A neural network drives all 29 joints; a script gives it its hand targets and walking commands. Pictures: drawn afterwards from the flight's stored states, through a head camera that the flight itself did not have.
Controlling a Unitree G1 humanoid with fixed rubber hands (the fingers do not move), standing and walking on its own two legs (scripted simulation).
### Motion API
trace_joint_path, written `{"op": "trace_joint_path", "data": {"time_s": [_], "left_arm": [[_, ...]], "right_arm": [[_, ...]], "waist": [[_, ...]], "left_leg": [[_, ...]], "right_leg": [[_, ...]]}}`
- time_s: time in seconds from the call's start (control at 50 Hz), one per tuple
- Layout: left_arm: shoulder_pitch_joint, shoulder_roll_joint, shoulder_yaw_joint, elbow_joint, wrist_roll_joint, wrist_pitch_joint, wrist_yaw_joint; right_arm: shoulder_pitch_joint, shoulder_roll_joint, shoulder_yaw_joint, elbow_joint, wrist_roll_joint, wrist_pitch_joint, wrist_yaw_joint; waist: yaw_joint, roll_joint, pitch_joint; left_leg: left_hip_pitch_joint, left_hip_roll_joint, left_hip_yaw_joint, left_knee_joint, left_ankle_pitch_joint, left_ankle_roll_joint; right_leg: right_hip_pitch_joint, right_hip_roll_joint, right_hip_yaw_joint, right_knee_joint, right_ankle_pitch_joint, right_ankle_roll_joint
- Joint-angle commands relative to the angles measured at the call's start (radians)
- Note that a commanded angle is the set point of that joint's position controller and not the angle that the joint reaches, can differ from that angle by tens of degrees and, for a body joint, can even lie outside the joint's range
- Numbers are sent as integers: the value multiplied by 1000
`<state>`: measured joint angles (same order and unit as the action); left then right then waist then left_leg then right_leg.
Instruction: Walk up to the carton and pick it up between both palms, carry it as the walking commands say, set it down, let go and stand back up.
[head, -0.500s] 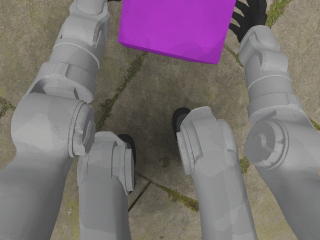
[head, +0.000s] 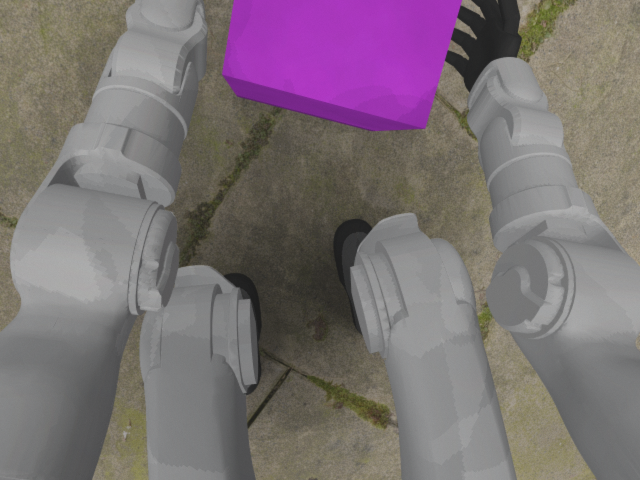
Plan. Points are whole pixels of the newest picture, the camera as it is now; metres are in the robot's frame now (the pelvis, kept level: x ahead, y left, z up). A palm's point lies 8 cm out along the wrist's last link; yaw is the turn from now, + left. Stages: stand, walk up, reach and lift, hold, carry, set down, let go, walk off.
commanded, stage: set down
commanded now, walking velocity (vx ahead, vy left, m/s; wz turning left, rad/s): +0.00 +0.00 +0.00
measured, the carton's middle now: (335, 18) +0.54 -0.13 -0.28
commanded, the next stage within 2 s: let go in 1.94 s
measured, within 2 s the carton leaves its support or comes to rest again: neither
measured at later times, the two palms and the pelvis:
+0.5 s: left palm out of the picture +0.56 +0.03 -0.20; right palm (520, 84) +0.43 -0.30 -0.21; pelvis -0.01 -0.01 +0.00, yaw +0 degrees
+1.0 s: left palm out of the picture +0.58 +0.02 -0.08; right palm out of the picture +0.44 -0.32 -0.09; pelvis -0.03 -0.01 +0.05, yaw -2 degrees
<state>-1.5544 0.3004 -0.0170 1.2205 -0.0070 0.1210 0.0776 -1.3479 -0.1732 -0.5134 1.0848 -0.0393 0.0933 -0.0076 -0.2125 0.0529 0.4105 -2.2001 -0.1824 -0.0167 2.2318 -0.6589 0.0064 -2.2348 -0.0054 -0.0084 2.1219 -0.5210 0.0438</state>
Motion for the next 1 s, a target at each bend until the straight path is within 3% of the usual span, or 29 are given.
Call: {"op": "trace_joint_path", "data": {"time_s": [0.0,0.06,0.14,0.16,0.2,0.24,0.3,0.34,0.36,0.38,0.44,0.46,0.48,0.5,0.52,0.58,0.6,0.62,0.66,0.68,0.7,0.72,0.74,0.76,0.8,0.86,0.92,0.94,0.98], "left_arm": [[-381,-225,-68,-152,-33,-53,-71],[-341,-116,-58,-142,-33,-36,-38],[-393,38,-97,-197,-102,-53,-1],[-404,92,-55,-222,-58,-57,6],[-384,84,-73,-151,-106,-43,6],[-358,98,-83,-132,-75,-39,6],[-400,165,-55,-248,-80,-58,18],[-440,119,-103,-240,-131,-57,9],[-451,129,-79,-281,-135,-55,8],[-400,136,-88,-215,-170,-56,6],[-344,122,-111,-189,-136,-33,-2],[-296,110,-98,-203,-146,-36,1],[-311,162,-87,-150,-141,-35,8],[-344,147,-102,-249,-129,-35,3],[-394,189,-53,-482,-112,-48,21],[-390,195,-82,-457,-133,-16,24],[-397,248,-36,-444,-109,-8,28],[-344,158,-101,-391,-152,18,20],[-287,186,-40,-388,-124,26,20],[-334,245,-13,-428,-134,30,25],[-380,206,-25,-700,-179,28,34],[-420,269,-13,-550,-135,36,37],[-454,292,-12,-653,-168,53,45],[-377,221,-35,-423,-160,88,34],[-352,202,-44,-451,-210,110,21],[-392,288,19,-530,-165,122,50],[-372,263,28,-359,-140,155,41],[-349,307,78,-299,-99,157,40],[-387,295,73,-415,-82,140,37]], "right_arm": [[-289,71,76,-54,11,-68,16],[-275,-69,70,-63,54,-85,6],[-200,-160,38,-15,40,-115,-61],[-168,-199,10,-10,53,-125,-67],[-212,-212,34,3,77,-122,-66],[-163,-242,16,26,68,-114,-63],[-168,-236,57,-44,123,-135,-71],[-245,-245,94,-39,143,-130,-62],[-295,-255,135,-138,167,-132,-62],[-254,-279,113,-72,147,-131,-66],[-248,-295,81,-91,154,-127,-76],[-281,-269,138,-174,203,-126,-72],[-238,-235,150,-156,221,-122,-77],[-245,-274,134,-149,221,-120,-69],[-196,-256,153,-291,232,-114,-77],[-180,-320,128,-241,221,-72,-108],[-189,-263,171,-239,235,-57,-110],[-111,-265,167,-137,238,-44,-113],[-50,-257,149,-167,208,-28,-115],[-131,-246,179,-277,218,-22,-128],[-165,-280,163,-496,224,-29,-145],[-176,-275,167,-364,249,-8,-149],[-259,-301,147,-504,238,0,-161],[-209,-311,198,-314,228,36,-150],[-260,-304,188,-480,222,54,-151],[-304,-309,189,-684,259,71,-172],[-287,-281,240,-531,282,123,-143],[-210,-209,285,-392,264,147,-133],[-204,-244,239,-452,261,129,-126]], "waist": [[-152,132,-965],[-89,154,-936],[-188,81,-989],[-185,190,-1015],[-175,153,-985],[-182,245,-965],[-129,237,-1073],[-164,132,-1054],[-127,125,-1134],[-168,57,-1100],[-159,154,-1076],[-92,138,-1187],[-111,102,-1182],[-101,208,-1155],[-97,198,-1458],[-145,202,-1506],[-84,160,-1484],[-143,214,-1410],[-154,182,-1404],[-135,68,-1523],[-160,39,-1852],[-142,115,-1625],[-139,16,-1759],[-117,80,-1495],[-140,19,-1581],[-86,33,-1850],[-29,35,-1668],[20,-46,-1505],[-7,60,-1624]], "left_leg": [[306,66,-82,-214,352,-24],[288,56,-55,-235,231,-10],[305,69,-81,-227,280,-13],[327,85,-78,-200,281,-43],[349,76,-90,-222,273,-32],[424,89,-92,-209,263,-40],[440,108,-82,-202,294,-49],[356,104,-80,-193,304,-37],[379,108,-62,-192,292,-33],[320,109,-52,-168,260,-27],[333,124,-68,-189,267,-32],[433,100,-47,-165,311,-23],[446,114,-63,-168,279,-11],[484,116,-54,-198,272,-31],[617,110,-44,-184,348,-30],[531,107,-6,-173,297,-43],[502,110,0,-192,248,-27],[501,111,-3,-199,215,-29],[458,108,7,-227,181,-26],[468,112,10,-213,184,-14],[579,83,25,-203,285,-20],[484,105,47,-203,182,-28],[547,91,18,-239,212,-10],[475,96,18,-262,117,-15],[566,76,8,-329,111,7],[752,86,3,-334,227,4],[691,92,20,-394,153,1],[616,90,-3,-430,66,22],[763,88,10,-427,135,19]], "right_leg": [[498,38,-24,-98,494,-10],[448,43,-23,-123,349,-16],[497,34,-53,-106,428,2],[479,22,-34,-110,459,-15],[456,15,-40,-137,430,-7],[372,15,-45,-136,395,-7],[468,5,-24,-120,449,-3],[523,4,-8,-119,495,-10],[584,13,1,-139,487,-22],[607,-5,0,-135,473,-16],[577,-8,1,-125,495,-16],[618,6,8,-142,499,-7],[619,-1,-16,-134,479,7],[578,12,-18,-133,448,-2],[760,22,-4,-138,546,-16],[895,17,-7,-142,604,-11],[888,29,3,-172,545,-13],[850,31,3,-196,489,-31],[908,40,-2,-207,494,-20],[1001,25,11,-221,509,-16],[1202,45,-9,-208,659,-19],[1075,46,20,-238,542,-22],[1096,46,-21,-227,526,-8],[951,40,-5,-267,380,-28],[986,55,-45,-307,335,-20],[1079,56,-63,-294,460,-3],[956,55,-65,-344,331,-2],[910,46,-74,-342,256,10],[924,54,-47,-377,294,-8]]}}
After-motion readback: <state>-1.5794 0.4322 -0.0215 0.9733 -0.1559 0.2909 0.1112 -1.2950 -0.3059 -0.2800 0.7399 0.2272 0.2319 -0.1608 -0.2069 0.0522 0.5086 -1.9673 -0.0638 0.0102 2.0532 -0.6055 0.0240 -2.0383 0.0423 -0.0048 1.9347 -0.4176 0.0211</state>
